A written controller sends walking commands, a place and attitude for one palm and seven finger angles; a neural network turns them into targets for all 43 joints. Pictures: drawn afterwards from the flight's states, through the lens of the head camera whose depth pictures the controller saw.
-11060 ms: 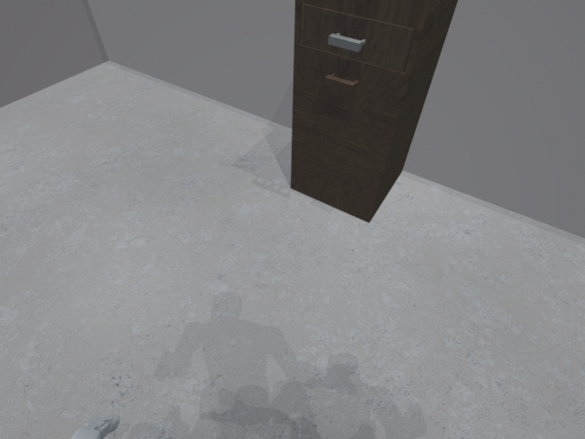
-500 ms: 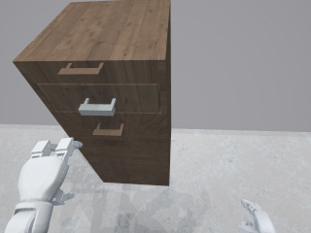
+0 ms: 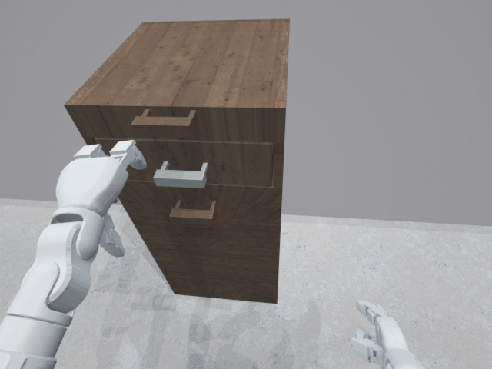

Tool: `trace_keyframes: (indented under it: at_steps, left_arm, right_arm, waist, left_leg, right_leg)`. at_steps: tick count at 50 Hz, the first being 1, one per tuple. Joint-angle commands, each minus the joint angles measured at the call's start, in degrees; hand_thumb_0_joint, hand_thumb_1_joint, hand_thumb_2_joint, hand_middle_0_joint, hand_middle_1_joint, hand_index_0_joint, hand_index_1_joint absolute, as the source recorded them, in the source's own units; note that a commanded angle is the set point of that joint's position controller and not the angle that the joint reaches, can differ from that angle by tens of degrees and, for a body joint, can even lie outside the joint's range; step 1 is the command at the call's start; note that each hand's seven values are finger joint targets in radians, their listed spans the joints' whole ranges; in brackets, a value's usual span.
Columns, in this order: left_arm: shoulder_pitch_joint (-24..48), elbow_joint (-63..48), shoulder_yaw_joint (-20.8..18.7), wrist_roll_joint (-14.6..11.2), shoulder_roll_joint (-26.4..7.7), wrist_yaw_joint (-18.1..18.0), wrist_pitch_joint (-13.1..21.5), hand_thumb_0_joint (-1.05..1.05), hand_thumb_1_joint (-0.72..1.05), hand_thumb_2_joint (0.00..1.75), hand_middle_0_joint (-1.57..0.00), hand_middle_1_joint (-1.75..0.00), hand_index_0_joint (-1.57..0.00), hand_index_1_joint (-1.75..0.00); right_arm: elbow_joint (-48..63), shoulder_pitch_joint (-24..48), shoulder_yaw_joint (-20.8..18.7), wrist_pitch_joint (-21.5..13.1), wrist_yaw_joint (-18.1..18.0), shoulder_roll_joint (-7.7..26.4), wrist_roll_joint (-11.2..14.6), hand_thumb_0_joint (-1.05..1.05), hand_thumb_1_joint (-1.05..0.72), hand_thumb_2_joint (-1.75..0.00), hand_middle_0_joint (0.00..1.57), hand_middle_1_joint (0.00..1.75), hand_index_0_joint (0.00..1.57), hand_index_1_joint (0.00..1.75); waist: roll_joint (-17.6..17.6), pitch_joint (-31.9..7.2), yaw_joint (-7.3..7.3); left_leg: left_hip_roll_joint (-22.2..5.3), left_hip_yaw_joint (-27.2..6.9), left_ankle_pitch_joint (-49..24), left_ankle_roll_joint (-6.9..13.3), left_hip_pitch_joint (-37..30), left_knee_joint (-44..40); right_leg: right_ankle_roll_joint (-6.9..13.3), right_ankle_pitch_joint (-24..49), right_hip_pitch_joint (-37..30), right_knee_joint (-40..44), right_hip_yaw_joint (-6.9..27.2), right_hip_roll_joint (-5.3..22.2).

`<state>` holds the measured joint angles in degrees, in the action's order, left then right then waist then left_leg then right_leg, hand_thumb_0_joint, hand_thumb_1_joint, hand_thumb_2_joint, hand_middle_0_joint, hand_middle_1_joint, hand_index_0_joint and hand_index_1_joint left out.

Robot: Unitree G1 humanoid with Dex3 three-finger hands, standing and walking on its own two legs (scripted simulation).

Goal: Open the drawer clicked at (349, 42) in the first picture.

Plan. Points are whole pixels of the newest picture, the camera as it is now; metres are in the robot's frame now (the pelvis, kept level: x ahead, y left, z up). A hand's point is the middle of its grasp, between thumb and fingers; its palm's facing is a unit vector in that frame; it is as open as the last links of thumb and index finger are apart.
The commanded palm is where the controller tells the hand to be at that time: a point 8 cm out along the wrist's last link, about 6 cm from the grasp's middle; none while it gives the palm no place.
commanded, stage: raise the hand with hooked fingers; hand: left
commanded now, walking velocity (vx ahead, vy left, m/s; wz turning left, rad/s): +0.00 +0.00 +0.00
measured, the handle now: (182, 172) +0.49 +0.21 +0.02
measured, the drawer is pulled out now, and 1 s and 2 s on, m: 0.00 0.00 0.00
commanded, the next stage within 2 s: move the hooked fingers above the handle in 0.38 s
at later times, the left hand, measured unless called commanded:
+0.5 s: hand (114, 215) +0.29 +0.24 +0.12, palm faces +0.10 -0.09 -0.99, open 13.8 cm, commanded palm +0.27 +0.24 +0.18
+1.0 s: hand (144, 202) +0.34 +0.22 +0.10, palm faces +0.02 -0.09 -1.00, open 13.8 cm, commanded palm +0.32 +0.22 +0.17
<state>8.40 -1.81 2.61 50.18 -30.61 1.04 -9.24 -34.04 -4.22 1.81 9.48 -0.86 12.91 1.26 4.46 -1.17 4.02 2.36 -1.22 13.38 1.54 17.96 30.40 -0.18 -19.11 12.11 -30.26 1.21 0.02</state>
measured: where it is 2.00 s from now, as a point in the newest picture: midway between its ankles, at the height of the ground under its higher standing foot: outside the picture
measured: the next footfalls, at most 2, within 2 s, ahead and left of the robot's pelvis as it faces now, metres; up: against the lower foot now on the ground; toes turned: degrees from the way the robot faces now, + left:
none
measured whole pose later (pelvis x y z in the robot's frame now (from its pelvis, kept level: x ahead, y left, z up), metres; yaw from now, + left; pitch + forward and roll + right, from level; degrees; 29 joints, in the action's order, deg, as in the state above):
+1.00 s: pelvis +0.00 -0.02 +0.00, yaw +0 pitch +4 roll +0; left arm 11.7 7.1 3.0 50.5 -29.4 0.2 -1.6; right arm -36.0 -8.8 -1.0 8.6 -1.4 15.6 1.5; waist 4.2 -1.6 3.0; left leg 1.4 -1.8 13.2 0.3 20.6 30.1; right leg 1.2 -19.4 15.2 -31.0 0.7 -1.0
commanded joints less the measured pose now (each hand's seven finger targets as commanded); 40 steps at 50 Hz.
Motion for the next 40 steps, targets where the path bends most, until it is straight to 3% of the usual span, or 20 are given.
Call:
trace_keyframes:
  at_steps: [1,6,12,15,17,23,26,29,31,32,33,35,37,40]
  left_arm:
    - [14.73,-8.26,-6.36,0.19,-11.34,1.58,1.54,0.0,-0.5,0.3,-0.3,-1.2,-0.3,-1.2]
    - [10.5,-12.5,-8.86,-1.48,-12.23,2.55,5.63,0.0,-0.5,0.3,-0.3,-1.2,-0.3,-1.2]
    - [14.38,-15.02,-13.09,-1.8,-15.1,-2.55,9.58,0.0,-0.5,0.3,-0.3,-1.2,-0.3,-1.2]
    - [15.51,-13.53,-11.84,-1.15,-13.58,-4.81,9.67,0.0,-0.5,0.3,-0.3,-1.2,-0.3,-1.2]
    - [14.54,-11.49,-11.44,-1.0,-13.08,-5.37,8.42,0.0,-0.5,0.3,-0.3,-1.2,-0.3,-1.2]
    - [14.01,-10.89,-6.3,-0.53,-10.16,-3.05,5.57,0.0,-0.5,0.3,-0.3,-1.2,-0.3,-1.2]
    - [15.29,-6.71,-7.54,-0.22,-12.45,-1.77,5.25,0.0,-0.5,0.3,-0.3,-1.2,-0.3,-1.2]
    - [18.5,-5.54,-7.65,-0.26,-12.8,-1.24,6.85,0.0,-0.5,0.3,-0.3,-1.2,-0.3,-1.2]
    - [19.83,-6.27,-7.31,-0.3,-12.31,-1.54,8.17,0.0,-0.5,0.3,-0.3,-1.2,-0.3,-1.2]
    - [20.33,-5.58,-9.76,-0.33,-14.61,-2.0,8.65,0.0,-0.5,0.3,-0.3,-1.2,-0.3,-1.2]
    - [20.99,-4.69,-8.58,-0.27,-13.31,-2.17,9.07,0.0,-0.5,0.3,-0.3,-1.2,-0.3,-1.2]
    - [21.36,-2.91,-10.37,-0.17,-14.59,-2.96,9.81,0.0,-0.5,0.3,-0.3,-1.2,-0.3,-1.2]
    - [21.82,-1.57,-11.05,0.18,-15.27,-3.58,9.86,0.0,-0.5,0.3,-0.3,-1.2,-0.3,-1.2]
    - [21.88,-0.94,-8.82,0.3,-12.9,-3.8,9.42,0.0,-0.5,0.3,-0.3,-1.2,-0.3,-1.2]
  right_arm:
    - [8.94,6.1,-2.72,-2.41,-0.63,7.53,-0.18,0.0,-0.9,-0.9,0.2,0.3,0.2,0.3]
    - [9.76,5.59,-2.99,-2.96,0.33,7.68,-0.52,0.0,-0.9,-0.9,0.2,0.3,0.2,0.3]
    - [8.49,4.36,-3.63,-4.13,0.14,7.66,-0.58,0.0,-0.9,-0.9,0.2,0.3,0.2,0.3]
    - [7.52,4.19,-3.98,-4.64,0.12,7.48,-0.25,0.0,-0.9,-0.9,0.2,0.3,0.2,0.3]
    - [7.13,4.1,-4.08,-4.6,0.12,7.61,-0.08,0.0,-0.9,-0.9,0.2,0.3,0.2,0.3]
    - [7.69,5.44,-3.71,-4.43,0.05,7.83,0.33,0.0,-0.9,-0.9,0.2,0.3,0.2,0.3]
    - [7.15,5.35,-3.23,-3.93,-0.84,8.21,0.28,0.0,-0.9,-0.9,0.2,0.3,0.2,0.3]
    - [6.91,5.0,-3.04,-4.2,-1.34,7.97,0.35,0.0,-0.9,-0.9,0.2,0.3,0.2,0.3]
    - [7.26,4.98,-3.06,-4.41,-1.61,7.68,0.2,0.0,-0.9,-0.9,0.2,0.3,0.2,0.3]
    - [6.95,4.54,-3.2,-4.48,-1.69,7.81,0.15,0.0,-0.9,-0.9,0.2,0.3,0.2,0.3]
    - [6.87,4.43,-3.01,-4.65,-1.78,7.49,0.15,0.0,-0.9,-0.9,0.2,0.3,0.2,0.3]
    - [6.44,3.79,-3.28,-4.61,-1.94,7.61,0.03,0.0,-0.9,-0.9,0.2,0.3,0.2,0.3]
    - [6.14,3.41,-3.43,-4.28,-1.84,7.81,0.0,0.0,-0.9,-0.9,0.2,0.3,0.2,0.3]
    - [6.29,3.1,-3.73,-4.22,-1.46,7.9,0.12,0.0,-0.9,-0.9,0.2,0.3,0.2,0.3]
  waist:
    - [-2.51,-13.3,-0.33]
    - [-2.79,-13.91,0.68]
    - [-0.58,-13.26,0.84]
    - [1.39,-13.33,0.68]
    - [0.39,-13.62,0.57]
    - [-1.22,-13.25,-0.28]
    - [-4.89,-10.31,-0.82]
    - [-4.65,-9.19,-1.01]
    - [-2.86,-11.47,-0.58]
    - [-2.22,-11.89,-0.41]
    - [-2.1,-12.11,-0.5]
    - [-3.13,-12.43,-0.19]
    - [-1.87,-13.2,-0.2]
    - [-1.43,-13.85,-0.59]
  left_leg:
    - [-0.84,-0.08,-14.45,0.07,-11.01,-4.34]
    - [-0.89,-0.25,-16.99,0.23,-10.89,-4.89]
    - [-0.65,-0.26,-12.33,0.08,-10.24,-5.54]
    - [-0.58,-0.3,-10.0,-0.05,-10.65,-5.72]
    - [-0.48,0.02,-9.22,-0.08,-10.18,-5.8]
    - [-0.34,0.42,-7.95,0.17,-10.14,-5.89]
    - [-0.09,0.84,-5.96,0.48,-8.13,-6.22]
    - [-0.12,0.95,-5.62,0.64,-8.27,-6.06]
    - [0.25,0.92,-6.9,0.77,-9.24,-5.44]
    - [0.26,0.95,-7.08,0.66,-9.06,-5.19]
    - [0.47,1.09,-7.52,0.76,-8.97,-4.84]
    - [0.36,1.31,-8.76,0.78,-8.38,-4.41]
    - [0.57,1.49,-9.29,0.55,-7.74,-4.07]
    - [0.46,1.78,-11.61,0.63,-7.85,-3.01]
  right_leg:
    - [2.11,13.95,0.27,4.27,-2.24,-1.54]
    - [2.05,15.74,-1.08,4.59,-2.42,-1.5]
    - [2.23,10.5,0.15,5.67,-2.39,-1.84]
    - [2.25,8.34,1.73,5.74,-2.47,-1.87]
    - [2.25,7.8,1.07,6.03,-2.3,-1.86]
    - [1.86,7.94,1.15,6.19,-1.96,-1.49]
    - [1.47,7.13,1.6,7.11,-1.82,-1.4]
    - [1.57,6.87,2.15,7.38,-1.74,-1.35]
    - [1.67,8.16,1.67,6.76,-1.65,-1.33]
    - [1.77,8.11,1.23,6.83,-1.44,-1.42]
    - [1.68,8.98,1.28,6.57,-1.49,-1.23]
    - [1.64,10.98,0.92,6.23,-1.3,-1.24]
    - [1.83,11.35,0.39,5.89,-1.15,-1.19]
    - [1.81,14.65,1.23,4.8,-1.36,-1.23]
